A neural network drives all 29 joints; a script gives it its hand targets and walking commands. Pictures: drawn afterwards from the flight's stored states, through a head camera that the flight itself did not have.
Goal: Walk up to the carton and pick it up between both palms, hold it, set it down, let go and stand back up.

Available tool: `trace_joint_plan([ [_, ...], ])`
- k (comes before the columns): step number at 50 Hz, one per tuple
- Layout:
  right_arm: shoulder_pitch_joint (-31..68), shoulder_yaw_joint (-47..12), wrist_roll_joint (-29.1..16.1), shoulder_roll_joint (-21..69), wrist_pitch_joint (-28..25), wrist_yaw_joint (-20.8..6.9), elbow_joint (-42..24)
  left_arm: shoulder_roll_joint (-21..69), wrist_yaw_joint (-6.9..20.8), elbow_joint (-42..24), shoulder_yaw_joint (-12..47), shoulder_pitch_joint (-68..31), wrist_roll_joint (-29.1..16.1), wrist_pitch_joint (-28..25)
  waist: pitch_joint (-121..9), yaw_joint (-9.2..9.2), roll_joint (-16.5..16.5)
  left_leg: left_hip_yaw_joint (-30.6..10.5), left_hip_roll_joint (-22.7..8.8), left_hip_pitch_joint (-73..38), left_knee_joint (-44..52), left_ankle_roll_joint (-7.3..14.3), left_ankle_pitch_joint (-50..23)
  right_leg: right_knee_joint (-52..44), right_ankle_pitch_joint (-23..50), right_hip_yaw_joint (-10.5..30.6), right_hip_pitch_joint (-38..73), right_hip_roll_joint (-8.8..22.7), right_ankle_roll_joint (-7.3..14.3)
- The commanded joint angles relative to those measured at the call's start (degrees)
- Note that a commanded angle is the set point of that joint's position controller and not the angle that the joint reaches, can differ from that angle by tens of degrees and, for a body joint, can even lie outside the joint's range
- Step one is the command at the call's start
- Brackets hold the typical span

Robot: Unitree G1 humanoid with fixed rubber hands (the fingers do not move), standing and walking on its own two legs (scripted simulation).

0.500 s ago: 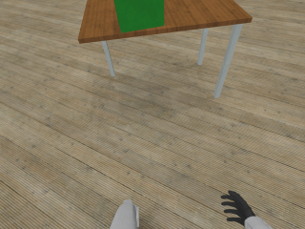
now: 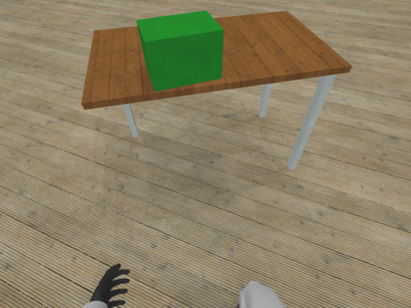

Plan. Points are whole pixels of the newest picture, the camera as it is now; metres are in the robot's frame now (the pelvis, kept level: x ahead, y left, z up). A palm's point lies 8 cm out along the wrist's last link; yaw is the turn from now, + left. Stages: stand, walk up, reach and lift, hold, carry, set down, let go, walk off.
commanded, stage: walk up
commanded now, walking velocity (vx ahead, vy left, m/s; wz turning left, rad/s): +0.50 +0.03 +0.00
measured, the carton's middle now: (180, 50) +0.96 +0.02 +0.03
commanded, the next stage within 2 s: none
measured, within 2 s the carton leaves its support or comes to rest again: neither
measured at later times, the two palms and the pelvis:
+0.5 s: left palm out of the picture +0.15 +0.20 -0.10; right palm (306, 212) +0.35 -0.28 -0.14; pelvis +0.26 -0.04 +0.01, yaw +0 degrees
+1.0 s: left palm (92, 183) +0.52 +0.33 -0.15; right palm (260, 177) +0.46 -0.18 -0.11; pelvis +0.47 +0.07 +0.00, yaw +1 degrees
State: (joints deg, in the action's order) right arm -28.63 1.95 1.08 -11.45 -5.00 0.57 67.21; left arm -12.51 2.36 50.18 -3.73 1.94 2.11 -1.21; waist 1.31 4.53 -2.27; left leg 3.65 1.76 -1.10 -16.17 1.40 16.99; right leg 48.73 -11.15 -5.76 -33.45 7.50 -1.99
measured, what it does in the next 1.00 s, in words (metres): walks ahead: right foot, then left foot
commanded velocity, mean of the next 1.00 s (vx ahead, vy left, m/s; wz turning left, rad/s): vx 0.41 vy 0.08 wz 0.04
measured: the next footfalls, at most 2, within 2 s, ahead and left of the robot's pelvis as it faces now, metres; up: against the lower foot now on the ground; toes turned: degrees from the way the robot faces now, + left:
right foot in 0.12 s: +0.25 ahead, -0.13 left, +0.00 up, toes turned -9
left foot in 0.72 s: +0.53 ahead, +0.15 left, +0.00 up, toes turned +6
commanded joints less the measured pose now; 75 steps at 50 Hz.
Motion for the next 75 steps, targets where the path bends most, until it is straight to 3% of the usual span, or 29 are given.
trace_joint_plan([
  [1, 1.7, 1.0, 0.2, -8.2, -0.7, -0.1, -2.4, -1.6, 0.4, -3.6, 0.3, -3.5, -0.8, -1.2, 10.0, -1.66, 9.0, -8.0, -16.0, 8.0, 6.9, 6.9, -21.0, -12.7, 4.2, -0.8, 2.4, -0.4, 0.8],
  [4, 0.4, 1.4, -0.2, -9.8, -0.8, -0.2, -1.7, -2.8, -0.1, -2.3, -0.4, -0.7, -0.9, -1.7, 5.8, -3.20, 7.7, -7.9, -16.1, 6.8, 2.3, 5.8, -28.1, -15.3, 4.3, -1.6, 12.5, -2.8, 1.8],
  [6, 0.3, 1.4, -0.3, -9.3, -0.4, -0.3, -1.3, -6.6, -1.2, 2.8, -1.9, 12.9, -0.5, -3.0, -2.3, -8.43, -0.4, -4.5, -11.4, 9.5, -16.9, 3.5, -33.0, -20.2, 4.3, -2.2, 29.9, -4.4, 3.0],
  [7, -0.8, 0.9, -1.0, -7.9, -0.4, -0.3, -2.1, -10.7, -2.0, 5.5, -2.9, 23.0, -0.1, -3.3, -9.9, -12.06, -7.3, -1.8, -7.7, 16.7, -32.0, 2.0, -19.4, -21.7, -1.4, 6.6, 42.9, 5.1, 4.7],
  [8, -3.8, 0.1, -1.7, -3.6, -0.2, 0.0, -3.7, -16.7, -2.3, 6.0, -4.0, 27.7, 0.2, -3.0, -14.1, -10.85, -23.5, 0.0, 0.1, 28.4, -48.0, -0.2, 12.9, -32.2, -7.5, 33.5, 50.3, 20.3, 8.3],
  [9, -3.9, 0.9, -0.4, -4.5, 0.7, 0.1, -3.1, -16.2, -2.6, 7.0, -4.2, 26.8, -0.4, -2.1, -14.4, -10.10, -21.6, -4.3, -1.5, 35.0, -55.6, -0.4, 13.3, -36.9, -13.6, 45.4, 50.3, 22.6, 13.5],
  [10, 0.3, 1.5, 0.4, -7.6, 1.3, -0.4, -3.5, -12.8, -2.7, 6.4, -3.2, 23.9, -1.1, -1.8, -9.6, -9.41, -10.3, -6.9, -4.6, 33.2, -58.8, -1.0, 9.3, -39.5, -19.3, 45.9, 40.0, 23.8, 12.2],
  [12, 5.0, 1.6, 0.4, -4.3, 1.6, -1.5, -4.4, -7.9, -2.6, 4.4, -1.9, 15.3, -1.1, -2.8, 0.0, -6.07, 2.8, -7.4, -8.6, 32.0, -57.0, -1.2, 0.3, -38.1, -6.3, 26.1, 26.4, 17.8, 6.5],
  [16, 5.6, 1.4, 0.8, -2.3, 3.1, -2.2, -4.5, -4.7, -2.1, 7.8, -0.9, 21.0, -1.4, -3.9, 0.1, -3.88, -4.9, -5.6, -7.8, 28.0, -51.9, -1.5, -7.0, -33.9, 20.1, 10.8, 24.6, 10.6, 2.0],
  [29, 30.7, -0.9, 0.5, -2.8, 4.4, -5.0, -13.3, -5.2, -3.1, 9.1, -0.5, 33.4, -0.5, -4.1, 8.6, -9.30, -7.7, 1.8, -8.7, 36.4, -24.1, -4.3, -11.1, -36.5, 25.1, 3.8, 29.5, 10.1, 6.5],
  [33, 27.6, -0.4, 0.7, -3.7, 3.6, -4.4, -12.9, -7.4, -3.5, 9.7, -1.4, 31.9, -0.2, -3.5, 8.5, -7.65, -9.8, 3.7, -7.2, 27.1, -15.9, -2.9, -7.8, -34.6, 27.3, 2.5, 27.7, 12.0, 6.0],
  [35, 18.1, 0.7, 0.8, -5.9, 2.5, -3.4, -10.4, -8.5, -3.4, 10.1, -2.0, 29.0, -0.9, -3.3, 3.7, -3.93, -8.9, 3.3, -5.1, 16.2, -6.5, -1.3, -13.4, -22.7, 36.0, 0.1, 29.4, 10.2, 4.5],
  [36, 8.3, 1.8, 1.1, -9.0, 0.8, -2.3, -6.8, -5.8, -3.0, 9.3, -1.3, 28.9, -1.3, -3.4, -5.4, -0.79, -3.7, 3.0, -5.9, 2.1, -7.2, -1.0, -20.5, -10.8, 25.5, -3.2, 26.3, 4.0, 2.2],
  [37, -1.0, 3.2, 1.7, -14.0, -0.4, -1.6, -5.3, 1.1, -3.1, 10.1, 0.3, 33.6, -2.2, -2.9, -15.5, 1.97, 9.7, -12.0, -20.8, -17.4, -12.7, 1.4, -30.0, 6.1, -7.2, -4.7, 12.3, -1.3, 0.6],
  [38, -3.5, 4.7, 0.6, -18.5, -0.3, -0.9, -5.3, 2.9, -3.8, 9.6, 0.7, 34.5, -2.2, -2.3, -18.5, 1.99, 14.6, -29.3, -32.5, -19.8, -6.8, 6.6, -41.8, 13.9, -25.5, 0.6, 5.2, -5.4, 0.2],
  [39, 0.7, 5.0, -0.6, -17.2, 0.1, -0.5, -5.1, -0.2, -4.3, 9.7, -0.6, 32.9, -2.4, -1.1, -17.9, 1.11, 16.0, -30.2, -31.7, -16.6, -6.0, 11.9, -44.5, 22.4, -22.5, 5.1, 3.9, -3.5, -0.1],
  [41, 6.5, 2.8, -0.3, -9.3, -0.2, -0.2, -7.6, -2.9, -3.3, 8.5, -1.4, 23.8, -1.8, -1.9, -11.1, -1.51, 9.5, -16.7, -23.4, -5.4, -5.5, 7.0, -56.6, 23.9, -16.8, 7.1, 4.5, -1.0, 0.3],
  [43, 11.2, 1.5, 0.0, -6.0, -1.1, -0.2, -9.0, 0.7, -3.0, 10.2, -0.7, 25.8, -0.7, -0.7, -4.5, -4.64, 10.4, -10.5, -20.5, 4.1, -4.1, 4.2, -54.0, 19.5, -11.6, 7.3, 6.2, 0.1, 1.1],
  [50, 9.5, 1.3, -0.4, -6.6, -1.1, 0.2, -8.7, 0.5, -2.3, 9.7, -1.3, 20.5, 0.0, 4.1, 0.5, -6.47, 11.8, -8.4, -19.8, 11.5, 0.9, 3.9, -43.8, 14.3, -2.2, 5.1, 4.7, -1.8, -0.8],
  [54, 3.7, 1.1, 0.2, -5.6, -0.9, 0.5, -7.6, -1.6, -1.8, 7.4, -1.1, 12.5, 0.5, 4.1, 1.6, -4.08, 12.7, -8.8, -19.3, 8.3, 3.6, 4.7, -32.8, 9.2, 2.6, 4.7, 0.9, -1.4, -0.5],
  [57, 8.3, -0.7, -0.3, -2.4, -0.7, 1.1, -8.1, 1.0, -2.8, 7.5, 0.2, 12.2, -1.3, 3.1, 1.9, -6.71, 12.9, 0.0, -13.1, 10.1, -3.0, 4.7, -57.7, -4.1, 0.3, 2.8, 9.8, -4.4, 1.2],
  [61, 3.2, 0.7, 0.7, -5.4, 2.0, 1.3, -6.2, 0.8, -3.6, 7.1, 0.6, 8.7, -1.5, 1.8, 0.3, -3.06, 14.3, -1.7, -13.8, 9.5, -5.3, 7.1, -45.6, -12.6, -1.5, 0.2, 17.2, -5.7, 0.6],
  [64, 5.8, 0.5, -0.3, -4.0, 2.7, 1.2, -6.1, -1.3, -4.5, 10.9, 0.3, 16.1, -1.6, 1.8, -0.4, -6.82, 9.1, -5.4, -13.3, 14.4, -7.5, 3.5, -21.0, -28.5, 12.7, 4.1, 28.2, -3.2, 0.7],
  [65, 5.8, -0.2, -0.4, -2.3, 2.9, 1.1, -5.8, -3.9, -4.7, 11.8, -0.1, 18.4, -1.4, 1.3, -1.2, -7.20, 4.6, -4.0, -10.9, 16.3, -9.6, 1.5, -10.9, -29.1, 19.2, 8.0, 31.7, 2.0, 0.9],
  [66, 2.5, -0.7, -0.8, 0.5, 3.9, 1.3, -5.6, -4.5, -4.6, 11.3, 0.3, 16.4, -1.2, 0.9, -0.8, -3.77, -5.7, -2.4, -7.5, 15.7, -9.7, 0.1, 0.4, -29.5, 23.5, 13.4, 28.7, 7.3, 2.1],
  [67, 0.2, -1.3, -1.1, 2.5, 4.8, 1.8, -4.8, -3.5, -4.5, 11.0, 0.7, 13.6, -1.9, 1.2, 2.0, -2.05, -7.5, -2.4, -6.4, 14.1, -6.7, 0.0, 2.7, -32.2, 14.0, 14.3, 23.1, 7.6, 4.2],
  [68, -0.7, -1.3, -1.3, 2.5, 5.7, 2.0, -4.6, -3.1, -4.2, 10.1, 0.9, 10.3, -2.2, 1.8, 3.8, -2.27, -16.2, -0.9, -5.1, 10.8, -6.3, -0.4, 3.2, -37.5, -3.5, 18.3, 15.4, 7.6, 6.4],
  [70, 4.2, -0.2, -0.4, -1.2, 6.6, 1.6, -4.6, -0.6, -4.1, 10.2, 1.8, 10.1, -2.6, 2.1, 9.0, -3.77, -13.4, -1.6, -4.4, 10.2, -8.5, 0.1, 1.5, -43.4, -16.9, 19.4, 9.5, 4.5, 5.1],
  [75, 2.5, -0.6, -0.5, -1.4, 5.1, 1.2, -2.3, -0.8, -4.4, 11.6, 1.5, 12.6, -2.4, 0.6, 0.2, -3.22, -6.1, -2.1, -5.0, 9.9, -3.7, -0.3, -2.9, -40.6, -9.6, 15.2, 21.1, 2.2, 4.5],
])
